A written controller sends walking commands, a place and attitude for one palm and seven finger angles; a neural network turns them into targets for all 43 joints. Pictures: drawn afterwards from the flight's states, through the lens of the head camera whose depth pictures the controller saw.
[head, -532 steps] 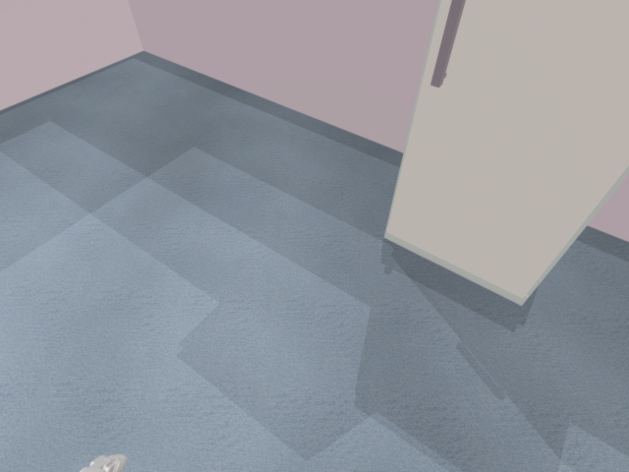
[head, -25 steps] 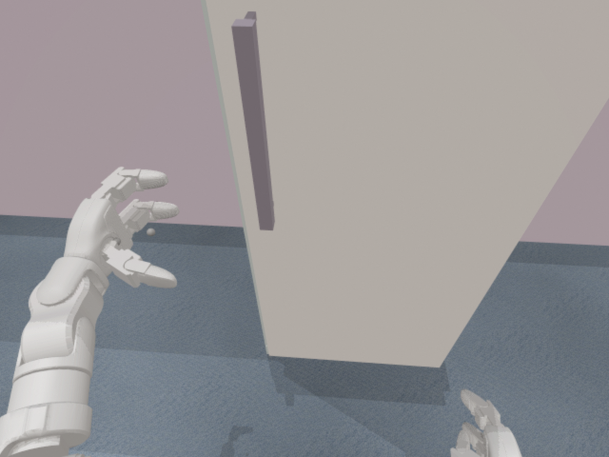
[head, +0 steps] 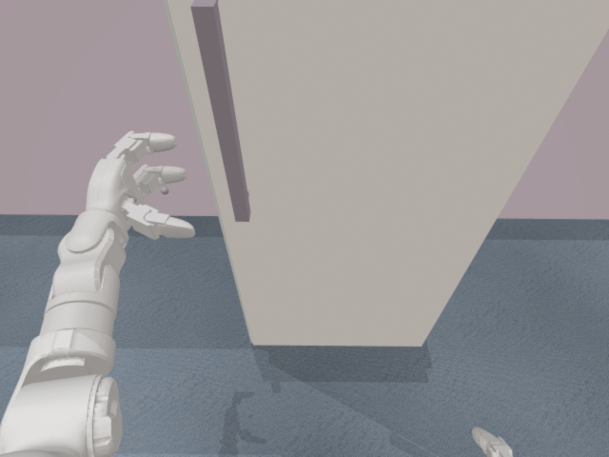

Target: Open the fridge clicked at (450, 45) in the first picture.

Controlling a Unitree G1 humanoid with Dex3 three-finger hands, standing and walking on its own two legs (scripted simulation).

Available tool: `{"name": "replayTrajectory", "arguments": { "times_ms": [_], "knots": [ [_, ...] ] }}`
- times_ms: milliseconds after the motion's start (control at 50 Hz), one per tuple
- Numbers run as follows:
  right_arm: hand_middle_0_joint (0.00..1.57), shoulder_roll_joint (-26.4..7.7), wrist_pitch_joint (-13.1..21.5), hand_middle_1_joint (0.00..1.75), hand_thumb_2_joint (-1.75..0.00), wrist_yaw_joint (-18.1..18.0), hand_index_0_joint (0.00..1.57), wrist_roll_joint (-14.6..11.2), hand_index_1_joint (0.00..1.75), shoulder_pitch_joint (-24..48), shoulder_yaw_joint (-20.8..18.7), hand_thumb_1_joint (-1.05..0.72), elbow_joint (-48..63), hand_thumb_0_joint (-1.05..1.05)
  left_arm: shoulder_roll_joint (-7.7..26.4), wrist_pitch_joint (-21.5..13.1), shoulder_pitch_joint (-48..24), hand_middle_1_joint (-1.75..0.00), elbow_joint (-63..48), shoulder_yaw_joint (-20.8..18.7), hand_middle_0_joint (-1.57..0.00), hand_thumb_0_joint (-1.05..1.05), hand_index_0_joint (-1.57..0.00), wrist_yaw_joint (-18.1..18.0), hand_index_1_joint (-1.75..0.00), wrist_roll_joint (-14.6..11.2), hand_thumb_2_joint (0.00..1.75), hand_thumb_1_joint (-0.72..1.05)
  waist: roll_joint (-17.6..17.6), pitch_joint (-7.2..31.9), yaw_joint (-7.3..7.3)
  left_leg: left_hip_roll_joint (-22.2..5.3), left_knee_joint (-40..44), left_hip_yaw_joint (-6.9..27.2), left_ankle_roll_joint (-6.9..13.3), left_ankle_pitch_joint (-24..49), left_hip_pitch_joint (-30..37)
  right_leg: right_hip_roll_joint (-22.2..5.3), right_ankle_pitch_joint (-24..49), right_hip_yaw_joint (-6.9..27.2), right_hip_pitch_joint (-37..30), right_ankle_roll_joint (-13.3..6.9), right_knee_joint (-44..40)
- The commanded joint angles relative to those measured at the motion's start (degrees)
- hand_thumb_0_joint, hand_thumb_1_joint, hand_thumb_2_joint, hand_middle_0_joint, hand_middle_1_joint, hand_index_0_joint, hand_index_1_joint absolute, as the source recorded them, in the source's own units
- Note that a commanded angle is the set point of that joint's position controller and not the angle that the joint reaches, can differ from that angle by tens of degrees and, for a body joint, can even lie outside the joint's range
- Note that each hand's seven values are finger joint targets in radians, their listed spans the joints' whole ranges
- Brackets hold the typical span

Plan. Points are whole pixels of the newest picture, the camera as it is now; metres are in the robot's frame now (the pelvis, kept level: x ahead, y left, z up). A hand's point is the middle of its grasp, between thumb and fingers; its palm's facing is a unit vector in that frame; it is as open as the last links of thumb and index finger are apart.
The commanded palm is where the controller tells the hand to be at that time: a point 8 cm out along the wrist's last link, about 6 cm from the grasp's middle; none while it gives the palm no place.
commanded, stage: move the hooked fingers beside the handle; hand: left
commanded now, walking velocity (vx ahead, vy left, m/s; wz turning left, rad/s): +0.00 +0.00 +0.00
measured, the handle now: (230, 127) +0.53 +0.12 +0.17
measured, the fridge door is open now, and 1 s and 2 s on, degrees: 0 0 0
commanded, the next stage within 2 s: feel for the door with the fingertips in 1.18 s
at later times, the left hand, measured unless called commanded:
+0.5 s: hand (202, 163) +0.48 +0.16 +0.14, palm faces +0.00 -1.00 +0.01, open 13.9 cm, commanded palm +0.44 +0.22 +0.14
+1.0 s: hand (194, 174) +0.45 +0.16 +0.14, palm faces +0.01 -1.00 +0.01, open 14.0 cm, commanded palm +0.42 +0.22 +0.14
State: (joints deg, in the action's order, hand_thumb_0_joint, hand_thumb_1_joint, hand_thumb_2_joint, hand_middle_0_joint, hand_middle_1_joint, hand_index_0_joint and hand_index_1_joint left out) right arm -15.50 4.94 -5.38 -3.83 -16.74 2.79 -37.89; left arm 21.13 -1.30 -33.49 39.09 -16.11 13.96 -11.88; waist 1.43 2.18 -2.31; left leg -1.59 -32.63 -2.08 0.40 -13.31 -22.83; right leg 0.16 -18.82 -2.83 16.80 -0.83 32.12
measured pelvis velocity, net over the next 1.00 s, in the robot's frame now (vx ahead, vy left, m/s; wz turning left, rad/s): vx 0.01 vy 0.00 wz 0.00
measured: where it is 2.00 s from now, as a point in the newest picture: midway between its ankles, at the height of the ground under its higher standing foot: outside the picture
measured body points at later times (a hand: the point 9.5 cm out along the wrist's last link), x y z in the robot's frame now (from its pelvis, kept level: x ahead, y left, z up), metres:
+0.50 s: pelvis +0.01 +0.00 -0.01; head +0.05 -0.01 +0.44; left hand +0.47 +0.21 +0.14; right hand +0.07 -0.26 -0.12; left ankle +0.04 +0.12 -0.73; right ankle -0.03 -0.11 -0.73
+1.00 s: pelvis +0.01 +0.00 -0.01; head +0.03 -0.01 +0.44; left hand +0.44 +0.22 +0.15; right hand +0.12 -0.26 -0.11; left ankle +0.04 +0.12 -0.73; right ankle -0.03 -0.11 -0.73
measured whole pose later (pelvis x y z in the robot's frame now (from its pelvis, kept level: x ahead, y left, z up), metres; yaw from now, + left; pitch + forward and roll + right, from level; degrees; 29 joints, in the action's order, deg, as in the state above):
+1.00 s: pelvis +0.01 +0.00 -0.01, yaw +0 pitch +6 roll -1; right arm -15.2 1.8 -3.6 -3.2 -16.2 1.5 -36.8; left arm 18.0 -6.3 -39.9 46.4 -14.6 9.9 -9.7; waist 1.5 4.0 -2.8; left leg -1.9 -36.3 -1.9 0.3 -15.6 -26.7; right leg 0.4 -20.9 -2.8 20.4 -1.0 35.4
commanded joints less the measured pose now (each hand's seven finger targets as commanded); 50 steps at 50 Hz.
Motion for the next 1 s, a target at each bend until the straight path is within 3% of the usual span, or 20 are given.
{"name": "replayTrajectory", "arguments": {
  "times_ms": [0,40,120,180,240,260,300,340,380,420,480,520,560,600,680,740,780,820,880,980],
  "knots": [
    [0.20,-7.86,1.90,0.30,-0.90,0.00,0.20,0.23,0.30,0.60,-3.39,-0.90,7.44,0.00,15.94,-5.55,-26.38,-1.20,-8.81,-4.92,-0.30,0.00,-0.30,0.06,-1.20,-0.81,0.30,-0.50,-0.63,16.43,0.27,1.55,1.18,1.76,2.19,8.80,11.58,0.72,17.30,1.81,0.81,0.22,-3.88],
    [0.20,-8.09,1.70,0.30,-0.90,0.09,0.20,0.28,0.30,-0.42,-3.72,-0.90,7.04,0.00,16.58,-6.94,-28.77,-1.20,-7.93,-5.05,-0.30,0.00,-0.30,0.46,-1.20,-0.77,0.30,-0.50,-1.58,17.49,-0.28,1.51,0.36,1.79,2.38,9.50,11.59,0.90,17.90,1.83,0.90,0.24,-3.33],
    [0.20,-8.09,1.55,0.30,-0.90,0.35,0.20,0.27,0.30,-1.77,-4.21,-0.90,6.48,0.00,15.03,-8.55,-31.97,-1.20,-7.42,-3.56,-0.30,0.00,-0.30,0.99,-1.20,-0.49,0.30,-0.50,2.48,19.68,-0.86,1.40,-0.51,1.89,2.14,11.15,14.22,1.21,19.09,1.71,3.01,0.00,-2.61],
    [0.20,-8.07,1.32,0.30,-0.90,0.73,0.20,0.22,0.30,-2.53,-4.46,-0.90,6.14,0.00,11.70,-8.33,-32.24,-1.20,-5.18,-1.32,-0.30,0.00,-0.30,0.58,-1.20,-0.54,0.30,-0.50,1.11,18.90,-1.48,1.21,-0.92,2.07,2.09,11.71,14.01,1.46,19.20,1.18,4.47,0.04,-2.32],
    [0.20,-8.47,0.91,0.30,-0.90,0.96,0.20,0.57,0.30,-4.02,-4.52,-0.90,5.35,0.00,12.16,-8.04,-34.47,-1.20,-1.38,-1.80,-0.30,0.00,-0.30,-0.68,-1.20,-0.11,0.30,-0.50,-1.67,17.27,-1.81,1.25,-1.11,2.24,2.30,10.84,11.97,1.61,18.00,0.95,5.26,0.11,-2.28],
    [0.20,-8.65,0.71,0.30,-0.90,1.01,0.20,0.61,0.30,-4.15,-4.68,-0.90,5.28,0.00,13.70,-8.14,-35.16,-1.20,-0.99,-2.97,-0.30,0.00,-0.30,-1.23,-1.20,0.42,0.30,-0.50,-1.11,18.29,-1.74,1.17,-1.24,2.14,2.24,11.20,11.83,1.45,18.74,1.14,5.21,0.18,-1.86],
    [0.20,-8.22,0.40,0.30,-0.90,1.36,0.20,0.75,0.30,-4.55,-4.57,-0.90,5.12,0.00,11.37,-8.50,-38.13,-1.20,0.16,-1.00,-0.30,0.00,-0.30,-2.18,-1.20,1.26,0.30,-0.50,0.48,17.97,-2.57,1.18,-1.64,2.28,2.11,11.13,12.38,1.52,18.06,1.03,7.00,0.16,-1.63],
    [0.20,-8.50,0.20,0.30,-0.90,1.50,0.20,1.23,0.30,-5.74,-4.79,-0.90,4.81,0.00,14.02,-9.95,-39.35,-1.20,0.89,-3.46,-0.30,0.00,-0.30,-3.59,-1.20,1.89,0.30,-0.50,-1.74,20.04,-2.20,1.22,-2.36,2.35,2.31,12.02,11.98,1.64,18.74,1.09,5.80,0.19,-0.94],
    [0.20,-8.16,0.04,0.30,-0.90,1.81,0.20,1.29,0.30,-5.70,-4.70,-0.90,5.14,0.00,13.73,-10.92,-39.55,-1.20,1.49,-3.35,-0.30,0.00,-0.30,-4.08,-1.20,2.69,0.30,-0.50,1.06,21.82,-1.69,1.18,-2.44,2.25,1.93,13.31,12.50,1.62,19.89,1.22,5.48,-0.01,-0.10],
    [0.20,-8.18,-0.22,0.30,-0.90,2.09,0.20,1.47,0.30,-6.02,-4.70,-0.90,5.43,0.00,14.77,-11.63,-38.48,-1.20,1.70,-4.46,-0.30,0.00,-0.30,-4.35,-1.20,3.09,0.30,-0.50,0.91,22.78,-1.15,1.19,-2.67,2.17,1.88,14.35,12.30,1.65,21.26,1.24,4.72,-0.04,0.39],
    [0.20,-8.25,-0.98,0.30,-0.90,2.22,0.20,1.35,0.30,-5.92,-4.73,-0.90,6.37,0.00,15.76,-11.50,-34.58,-1.20,2.72,-5.48,-0.30,0.00,-0.30,-4.02,-1.20,3.13,0.30,-0.50,-1.49,22.26,-0.57,1.17,-2.72,1.39,2.16,14.77,10.17,1.72,23.60,1.41,2.80,0.17,0.63],
    [0.20,-8.24,-1.34,0.30,-0.90,2.28,0.20,1.23,0.30,-5.62,-4.87,-0.90,7.37,0.00,16.35,-11.16,-32.33,-1.20,0.49,-6.27,-0.30,0.00,-0.30,-3.39,-1.20,2.85,0.30,-0.50,-0.48,23.38,0.20,1.33,-2.76,0.88,2.19,16.25,10.26,1.68,25.90,1.61,1.11,0.09,0.80],
    [0.20,-8.25,-1.86,0.30,-0.90,2.03,0.20,1.08,0.30,-5.33,-4.93,-0.90,7.82,0.00,16.90,-10.90,-31.59,-1.20,-1.28,-6.72,-0.30,0.00,-0.30,-2.97,-1.20,2.40,0.30,-0.50,-1.90,22.70,-0.14,1.23,-2.71,0.59,2.48,16.78,9.83,1.77,27.39,1.67,0.46,0.34,0.63],
    [0.20,-7.75,-1.87,0.30,-0.90,2.15,0.20,0.86,0.30,-4.55,-4.99,-0.90,8.50,0.00,13.84,-10.61,-30.95,-1.20,-5.51,-4.50,-0.30,0.00,-0.30,-2.31,-1.20,1.72,0.30,-0.50,1.38,23.20,-0.12,1.18,-2.77,0.53,2.33,18.43,12.20,1.91,28.06,1.54,1.08,0.13,0.57],
    [0.20,-7.49,-1.71,0.30,-0.90,1.98,0.20,0.57,0.30,-3.72,-5.16,-0.90,8.18,0.00,10.80,-9.69,-29.54,-1.20,-10.10,-2.08,-0.30,0.00,-0.30,-1.83,-1.20,0.54,0.30,-0.50,1.68,22.74,-0.74,1.04,-2.69,1.07,2.25,18.36,14.51,2.11,26.78,1.17,2.21,0.11,-0.10],
    [0.20,-7.58,-1.72,0.30,-0.90,1.61,0.20,0.32,0.30,-3.24,-4.94,-0.90,7.52,0.00,8.13,-7.99,-30.28,-1.20,-8.80,0.60,-0.30,0.00,-0.30,-1.99,-1.20,0.03,0.30,-0.50,0.33,17.82,-2.04,1.11,-2.33,1.28,2.40,14.91,13.24,2.07,23.23,0.78,4.44,0.16,-1.26],
    [0.20,-7.76,-1.59,0.30,-0.90,1.44,0.20,0.39,0.30,-2.97,-4.97,-0.90,6.83,0.00,8.86,-7.46,-32.89,-1.20,-8.01,0.17,-0.30,0.00,-0.30,-2.85,-1.20,0.42,0.30,-0.50,-0.56,17.69,-2.24,1.17,-1.86,1.85,2.29,12.28,13.11,1.97,20.60,0.81,5.74,0.21,-1.65],
    [0.20,-7.53,-1.22,0.30,-0.90,1.52,0.20,0.52,0.30,-2.49,-4.78,-0.90,6.69,0.00,8.40,-7.83,-35.02,-1.20,-8.72,0.54,-0.30,0.00,-0.30,-3.62,-1.20,0.74,0.30,-0.50,1.99,18.70,-2.06,1.30,-1.88,2.30,2.06,11.61,14.34,1.86,18.94,0.82,6.47,-0.08,-1.57],
    [0.20,-7.49,-0.98,0.30,-0.90,1.60,0.20,0.76,0.30,-2.10,-4.63,-0.90,6.80,0.00,9.62,-9.06,-33.24,-1.20,-8.77,-0.98,-0.30,0.00,-0.30,-4.59,-1.20,0.98,0.30,-0.50,0.02,21.23,-1.15,1.40,-2.24,2.28,2.12,13.39,14.59,1.73,21.11,0.98,4.28,-0.09,-0.92],
    [0.20,-7.69,-1.61,0.30,-0.90,1.26,0.20,0.75,0.30,-1.79,-4.00,-0.90,6.78,0.00,13.51,-9.03,-34.45,-1.20,-1.81,-3.17,-0.30,0.00,-0.30,-4.36,-1.20,1.96,0.30,-0.50,-1.68,17.59,-1.12,1.68,-1.68,1.70,2.29,9.86,9.84,1.16,19.65,1.61,3.59,0.19,-1.29]
  ]
}}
